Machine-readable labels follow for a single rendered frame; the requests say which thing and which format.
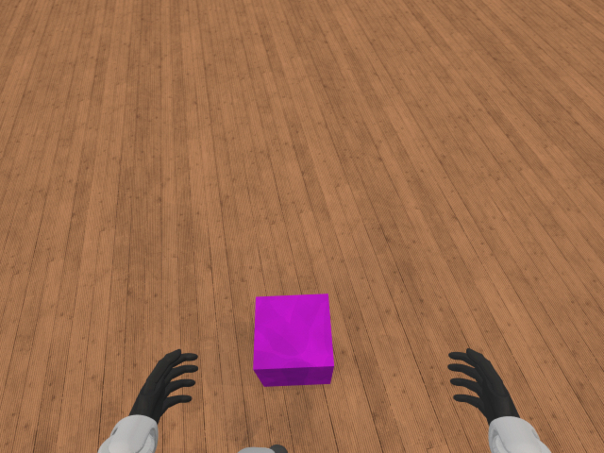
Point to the carton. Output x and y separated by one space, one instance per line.
293 342

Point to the right robot forearm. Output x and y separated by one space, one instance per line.
509 434

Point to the robot left hand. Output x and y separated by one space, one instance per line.
152 400

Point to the left robot forearm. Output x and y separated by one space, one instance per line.
132 434

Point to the robot right hand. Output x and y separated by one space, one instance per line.
495 400

